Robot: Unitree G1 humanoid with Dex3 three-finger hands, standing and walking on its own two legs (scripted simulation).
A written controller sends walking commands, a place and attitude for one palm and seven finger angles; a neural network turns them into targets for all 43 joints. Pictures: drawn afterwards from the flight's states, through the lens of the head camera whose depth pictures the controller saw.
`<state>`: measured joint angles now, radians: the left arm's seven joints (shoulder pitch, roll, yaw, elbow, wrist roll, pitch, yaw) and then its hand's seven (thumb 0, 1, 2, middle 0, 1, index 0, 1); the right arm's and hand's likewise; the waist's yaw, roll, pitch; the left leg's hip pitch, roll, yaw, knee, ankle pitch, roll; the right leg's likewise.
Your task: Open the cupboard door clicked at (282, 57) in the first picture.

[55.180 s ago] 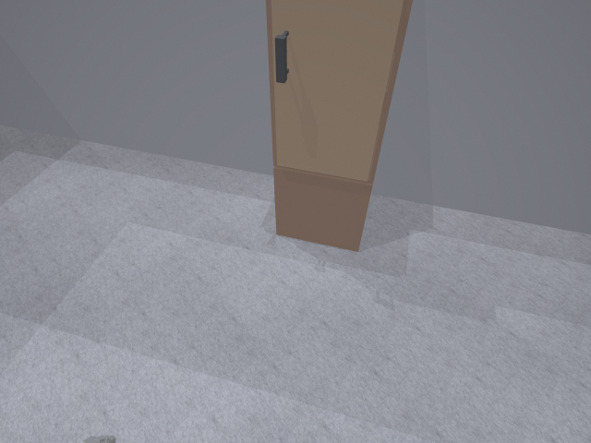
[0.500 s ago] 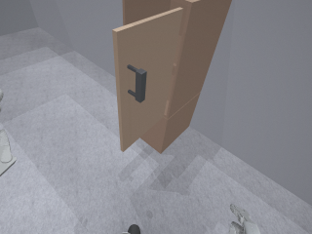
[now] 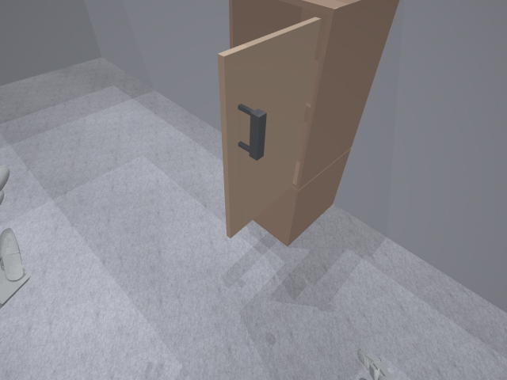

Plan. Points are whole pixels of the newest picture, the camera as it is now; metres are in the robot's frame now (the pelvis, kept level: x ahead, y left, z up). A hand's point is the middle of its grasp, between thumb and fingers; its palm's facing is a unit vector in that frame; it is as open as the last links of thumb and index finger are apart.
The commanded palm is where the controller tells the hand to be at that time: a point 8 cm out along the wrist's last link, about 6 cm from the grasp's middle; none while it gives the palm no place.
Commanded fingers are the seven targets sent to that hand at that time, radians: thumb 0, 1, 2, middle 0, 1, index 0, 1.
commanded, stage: let the arm hang, fingers relaxed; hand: left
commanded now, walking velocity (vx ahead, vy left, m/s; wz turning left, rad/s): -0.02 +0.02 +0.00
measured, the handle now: (250, 131) +0.63 +0.05 +0.06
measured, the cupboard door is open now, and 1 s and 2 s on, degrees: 92 92 92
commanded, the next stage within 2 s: look to check the result in 1.20 s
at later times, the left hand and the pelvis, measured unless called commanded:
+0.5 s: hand out of the picture +0.03 +0.18 -0.19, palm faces +0.14 -0.97 -0.21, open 6.9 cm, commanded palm none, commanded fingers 0.00 0.90 0.90 -0.20 -0.30 -0.20 -0.30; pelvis +0.03 -0.01 -0.01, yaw +5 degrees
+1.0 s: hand out of the picture -0.01 +0.14 -0.18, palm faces +0.11 -0.98 -0.16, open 7.3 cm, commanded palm none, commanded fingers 0.00 0.90 0.90 -0.20 -0.30 -0.20 -0.30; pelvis +0.03 +0.00 +0.00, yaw +3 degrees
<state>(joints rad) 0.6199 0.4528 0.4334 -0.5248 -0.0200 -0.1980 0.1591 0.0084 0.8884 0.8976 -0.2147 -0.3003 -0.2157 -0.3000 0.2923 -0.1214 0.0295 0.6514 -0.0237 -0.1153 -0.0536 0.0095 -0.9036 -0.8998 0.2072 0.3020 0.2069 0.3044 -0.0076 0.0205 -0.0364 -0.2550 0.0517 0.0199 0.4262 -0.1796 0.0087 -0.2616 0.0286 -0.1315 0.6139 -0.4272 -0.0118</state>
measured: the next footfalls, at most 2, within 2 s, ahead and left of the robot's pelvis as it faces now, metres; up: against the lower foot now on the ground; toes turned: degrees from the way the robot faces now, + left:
right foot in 0.04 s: +0.01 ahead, -0.09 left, +0.00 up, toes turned -4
left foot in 0.34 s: +0.09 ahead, +0.12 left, +0.00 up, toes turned +10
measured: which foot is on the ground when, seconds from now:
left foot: down 0.00-0.06, up 0.08-0.32, down 0.34-1.00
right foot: up 0.00-0.02, down 0.04-1.00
